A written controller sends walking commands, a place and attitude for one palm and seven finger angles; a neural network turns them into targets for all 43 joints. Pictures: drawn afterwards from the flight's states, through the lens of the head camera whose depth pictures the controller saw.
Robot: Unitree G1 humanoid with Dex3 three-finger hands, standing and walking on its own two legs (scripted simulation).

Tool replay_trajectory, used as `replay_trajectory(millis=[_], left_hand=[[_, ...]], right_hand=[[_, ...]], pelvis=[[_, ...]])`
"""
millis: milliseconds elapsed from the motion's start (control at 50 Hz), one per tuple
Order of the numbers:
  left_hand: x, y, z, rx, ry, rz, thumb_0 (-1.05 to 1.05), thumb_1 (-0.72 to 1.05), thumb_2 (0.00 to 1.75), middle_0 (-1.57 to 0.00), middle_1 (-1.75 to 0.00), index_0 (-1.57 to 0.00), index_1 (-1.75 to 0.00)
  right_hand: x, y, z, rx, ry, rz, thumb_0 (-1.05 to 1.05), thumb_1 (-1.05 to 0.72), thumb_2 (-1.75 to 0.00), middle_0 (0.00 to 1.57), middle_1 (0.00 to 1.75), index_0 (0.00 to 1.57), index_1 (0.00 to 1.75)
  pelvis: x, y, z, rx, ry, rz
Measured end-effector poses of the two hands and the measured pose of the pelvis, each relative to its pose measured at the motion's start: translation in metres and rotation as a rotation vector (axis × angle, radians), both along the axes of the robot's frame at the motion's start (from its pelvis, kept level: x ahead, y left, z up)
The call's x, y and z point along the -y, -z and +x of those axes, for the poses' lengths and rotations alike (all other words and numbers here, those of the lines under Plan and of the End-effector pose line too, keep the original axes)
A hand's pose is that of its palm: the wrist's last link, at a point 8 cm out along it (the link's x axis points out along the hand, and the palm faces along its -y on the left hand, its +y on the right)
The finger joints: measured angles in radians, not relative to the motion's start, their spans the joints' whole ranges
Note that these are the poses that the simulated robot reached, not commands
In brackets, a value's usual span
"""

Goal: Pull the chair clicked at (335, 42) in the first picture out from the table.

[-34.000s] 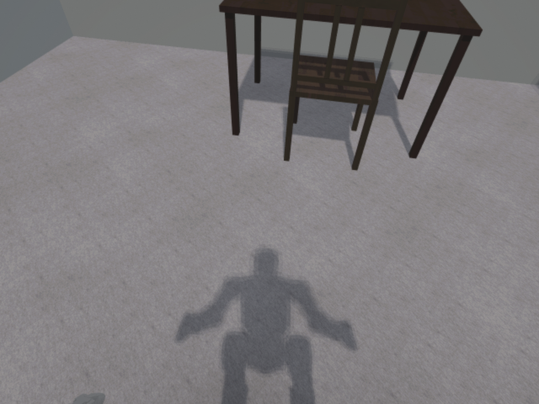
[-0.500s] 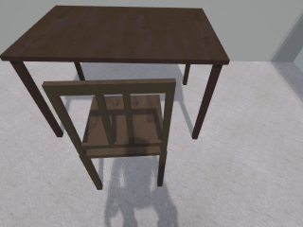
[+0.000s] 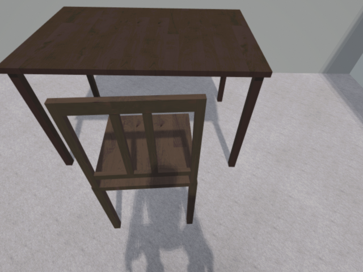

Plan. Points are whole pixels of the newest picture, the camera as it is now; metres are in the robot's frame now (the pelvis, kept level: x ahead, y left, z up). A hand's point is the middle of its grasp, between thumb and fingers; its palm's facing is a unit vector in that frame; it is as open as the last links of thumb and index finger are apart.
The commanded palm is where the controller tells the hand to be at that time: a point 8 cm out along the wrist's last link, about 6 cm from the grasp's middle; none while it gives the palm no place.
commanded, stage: take the last steps up to it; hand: left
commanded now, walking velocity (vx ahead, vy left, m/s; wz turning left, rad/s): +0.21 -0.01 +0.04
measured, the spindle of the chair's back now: (123, 146) +0.51 +0.22 -0.09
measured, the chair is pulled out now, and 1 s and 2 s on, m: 0.22 0.22 0.22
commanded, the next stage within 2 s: come to a stop and stand still in 0.44 s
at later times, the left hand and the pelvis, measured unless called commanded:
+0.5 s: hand out of the picture +0.04 +0.16 -0.19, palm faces +0.08 -0.99 -0.14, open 7.4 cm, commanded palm none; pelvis +0.08 +0.00 -0.01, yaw +1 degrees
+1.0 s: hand (114, 252) +0.21 +0.19 -0.18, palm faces +0.08 -0.97 -0.23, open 7.4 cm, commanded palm none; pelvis +0.14 +0.00 -0.01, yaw +4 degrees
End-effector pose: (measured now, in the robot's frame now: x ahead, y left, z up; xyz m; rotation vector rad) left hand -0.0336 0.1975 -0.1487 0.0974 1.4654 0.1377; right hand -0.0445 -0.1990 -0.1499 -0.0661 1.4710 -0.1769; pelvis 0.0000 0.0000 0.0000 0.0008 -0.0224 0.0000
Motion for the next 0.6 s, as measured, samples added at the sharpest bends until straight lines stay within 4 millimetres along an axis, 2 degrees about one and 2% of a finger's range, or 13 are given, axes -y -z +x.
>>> replay_trajectory(millis=[140,220,300,400,460,540,600], left_hand=[[0.001,0.001,0.007,-0.008,-0.01,0.016,0.0,0.91,0.9,-0.2,-0.3,-0.2,-0.3],[0.004,0.003,0.014,-0.002,-0.045,0.026,0.0,0.91,0.9,-0.2,-0.3,-0.2,-0.3],[0.005,0.008,0.014,-0.017,-0.093,0.018,0.0,0.91,0.9,-0.2,-0.3,-0.2,-0.3],[0.001,0.018,0.018,-0.084,-0.098,-0.023,0.0,0.91,0.9,-0.2,-0.3,-0.2,-0.3],[-0.006,0.016,0.044,-0.089,-0.056,-0.026,0.0,0.91,0.9,-0.2,-0.3,-0.2,-0.3],[-0.018,0.007,0.107,0.041,-0.046,-0.004,0.01,0.91,0.9,-0.2,-0.3,-0.2,-0.3],[-0.03,0.0,0.152,0.147,-0.045,0.044,0.02,0.93,0.89,-0.2,-0.3,-0.2,-0.3]], right_hand=[[0.01,0.006,-0.001,-0.038,0.016,0.009,0.01,-0.91,-0.9,0.2,0.3,0.2,0.3],[0.017,0.008,0.009,-0.061,0.003,0.003,0.01,-0.91,-0.9,0.2,0.3,0.2,0.3],[0.024,0.006,0.037,-0.059,-0.029,-0.027,0.01,-0.91,-0.9,0.2,0.3,0.2,0.3],[0.025,0.004,0.093,0.062,-0.045,-0.079,0.01,-0.91,-0.9,0.2,0.3,0.2,0.3],[0.021,-0.001,0.112,0.121,-0.032,-0.088,0.01,-0.91,-0.9,0.2,0.3,0.2,0.29],[0.015,-0.005,0.121,0.08,-0.057,-0.06,0.0,-0.91,-0.9,0.2,0.3,0.2,0.3],[0.015,-0.001,0.128,0.03,-0.08,-0.035,0.0,-0.91,-0.9,0.2,0.3,0.2,0.3]], pelvis=[[0.007,0.006,0.017,-0.013,-0.004,0.011],[0.012,0.01,0.03,-0.022,-0.023,-0.006],[0.01,0.013,0.044,-0.023,-0.042,-0.025],[0.0,0.018,0.065,-0.013,-0.019,-0.012],[-0.003,0.014,0.076,-0.008,-0.013,-0.004],[-0.003,0.006,0.092,-0.01,-0.039,-0.017],[0.001,0.006,0.107,-0.005,-0.057,-0.028]])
